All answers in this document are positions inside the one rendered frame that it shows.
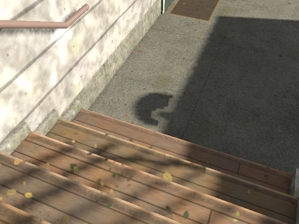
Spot stairs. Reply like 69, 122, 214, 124
0, 108, 298, 224

